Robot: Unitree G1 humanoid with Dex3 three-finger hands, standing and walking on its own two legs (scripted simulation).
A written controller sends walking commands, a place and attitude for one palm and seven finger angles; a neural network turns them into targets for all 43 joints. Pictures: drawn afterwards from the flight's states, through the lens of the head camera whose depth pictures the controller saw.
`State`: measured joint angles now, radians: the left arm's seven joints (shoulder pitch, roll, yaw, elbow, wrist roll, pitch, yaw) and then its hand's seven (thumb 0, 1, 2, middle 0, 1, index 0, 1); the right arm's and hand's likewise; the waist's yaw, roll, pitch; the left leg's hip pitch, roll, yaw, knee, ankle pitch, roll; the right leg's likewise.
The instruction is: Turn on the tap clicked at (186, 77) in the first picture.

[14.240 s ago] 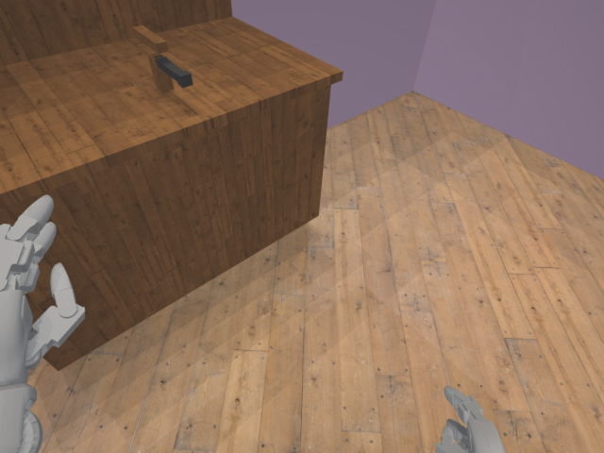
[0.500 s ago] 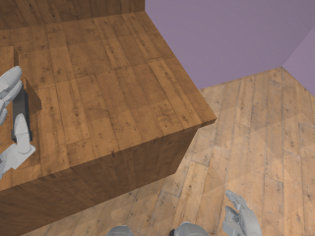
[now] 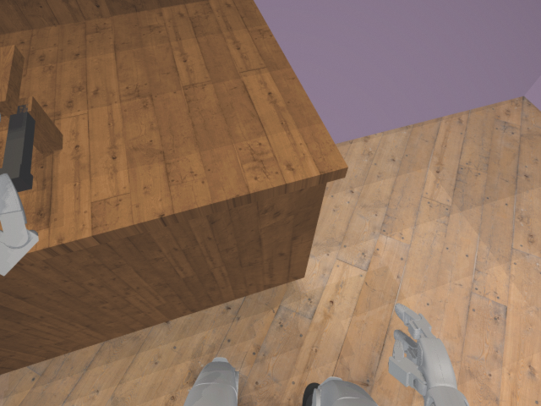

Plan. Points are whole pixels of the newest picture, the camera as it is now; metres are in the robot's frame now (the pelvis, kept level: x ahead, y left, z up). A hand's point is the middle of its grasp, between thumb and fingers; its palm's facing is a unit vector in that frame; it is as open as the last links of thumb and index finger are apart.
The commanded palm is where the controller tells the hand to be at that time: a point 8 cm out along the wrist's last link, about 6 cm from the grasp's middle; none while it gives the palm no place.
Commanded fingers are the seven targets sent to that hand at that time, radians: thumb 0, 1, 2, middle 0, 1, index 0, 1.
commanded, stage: come to a stop and stand still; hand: left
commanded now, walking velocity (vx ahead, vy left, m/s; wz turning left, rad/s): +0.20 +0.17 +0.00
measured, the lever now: (15, 178) +0.37 +0.39 +0.09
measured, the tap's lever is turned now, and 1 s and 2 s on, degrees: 0 0 0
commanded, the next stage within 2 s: look again from close up in 0.84 s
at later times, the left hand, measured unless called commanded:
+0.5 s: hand (13, 317) +0.17 +0.20 +0.22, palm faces +0.42 -0.76 -0.50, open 7.4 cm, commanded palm +0.09 +0.26 +0.20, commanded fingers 0.00 0.90 0.90 -0.20 -0.30 -0.20 -0.30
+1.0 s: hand out of the picture +0.16 +0.25 +0.23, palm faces +0.49 -0.74 -0.46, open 7.4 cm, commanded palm +0.08 +0.25 +0.20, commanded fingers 0.00 0.90 0.90 -0.20 -0.30 -0.20 -0.30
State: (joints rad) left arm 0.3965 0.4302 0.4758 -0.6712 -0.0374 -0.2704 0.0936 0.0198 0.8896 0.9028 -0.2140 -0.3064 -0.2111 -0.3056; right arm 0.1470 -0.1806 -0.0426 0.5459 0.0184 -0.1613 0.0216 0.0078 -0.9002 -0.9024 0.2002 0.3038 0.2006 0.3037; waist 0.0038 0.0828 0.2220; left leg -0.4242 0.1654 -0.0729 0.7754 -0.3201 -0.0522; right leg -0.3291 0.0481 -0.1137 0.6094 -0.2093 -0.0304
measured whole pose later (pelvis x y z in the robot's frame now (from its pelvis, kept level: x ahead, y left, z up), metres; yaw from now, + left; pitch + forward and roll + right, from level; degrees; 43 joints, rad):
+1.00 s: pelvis -0.07 -0.03 +0.02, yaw +2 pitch -1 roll +0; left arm 0.19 0.49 0.44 -0.35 -0.02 -0.23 0.07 0.02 0.88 0.90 -0.22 -0.31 -0.22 -0.31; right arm 0.18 -0.22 -0.02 0.59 0.02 -0.14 -0.03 0.01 -0.90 -0.90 0.20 0.30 0.20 0.30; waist 0.06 -0.01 0.07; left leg -0.24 0.03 0.04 0.49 -0.23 -0.01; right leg -0.21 0.10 -0.08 0.42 -0.19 -0.10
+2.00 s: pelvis -0.07 +0.00 +0.02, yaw -1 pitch +0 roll +0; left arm 0.35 0.37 0.42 -0.40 -0.06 -0.23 0.09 0.02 0.90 0.90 -0.20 -0.30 -0.20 -0.30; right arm 0.23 -0.23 0.03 0.56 0.01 -0.12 0.03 0.01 -0.90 -0.90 0.20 0.30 0.20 0.30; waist 0.02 0.06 0.04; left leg -0.26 0.00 0.09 0.51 -0.25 0.04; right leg -0.26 0.07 -0.02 0.48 -0.22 -0.06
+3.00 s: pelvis -0.07 +0.03 +0.03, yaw -1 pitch +0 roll -1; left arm 0.43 0.34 0.33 -0.41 -0.05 -0.14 0.12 0.02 0.89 0.90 -0.21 -0.31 -0.21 -0.31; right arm 0.23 -0.20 0.04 0.56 -0.02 -0.06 -0.06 0.01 -0.90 -0.90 0.20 0.30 0.20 0.30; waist 0.02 -0.01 0.02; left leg -0.19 -0.04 0.11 0.37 -0.19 0.07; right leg -0.20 0.03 0.00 0.36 -0.16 -0.01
